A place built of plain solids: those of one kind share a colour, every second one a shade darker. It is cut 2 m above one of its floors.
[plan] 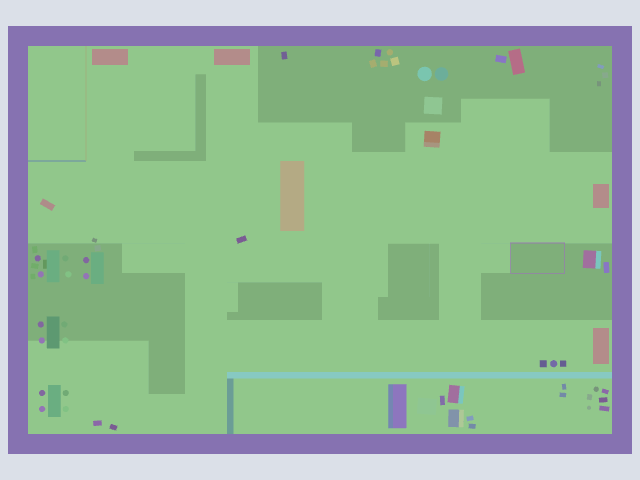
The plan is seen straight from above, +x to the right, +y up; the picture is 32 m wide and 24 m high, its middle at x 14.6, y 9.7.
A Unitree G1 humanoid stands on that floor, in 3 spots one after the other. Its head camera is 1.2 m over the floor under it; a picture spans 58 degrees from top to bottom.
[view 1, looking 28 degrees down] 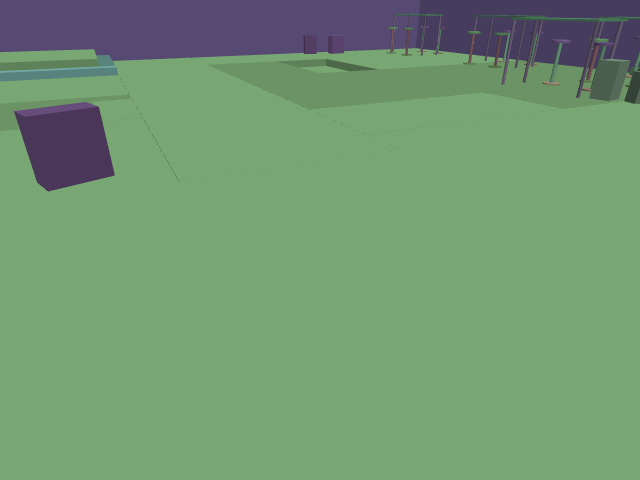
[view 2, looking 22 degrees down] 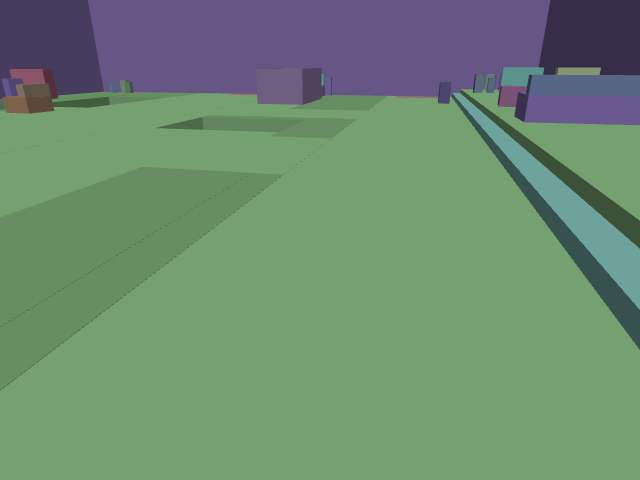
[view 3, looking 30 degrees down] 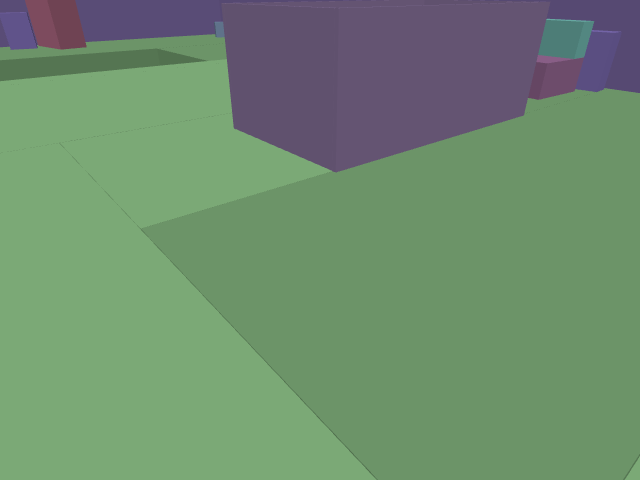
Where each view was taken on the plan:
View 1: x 10.37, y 13.54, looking -116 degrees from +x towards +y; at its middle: floor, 2.56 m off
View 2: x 9.89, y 4.15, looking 13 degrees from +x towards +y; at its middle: floor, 3.21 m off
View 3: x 22.07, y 5.68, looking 51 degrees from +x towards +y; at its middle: floor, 2.40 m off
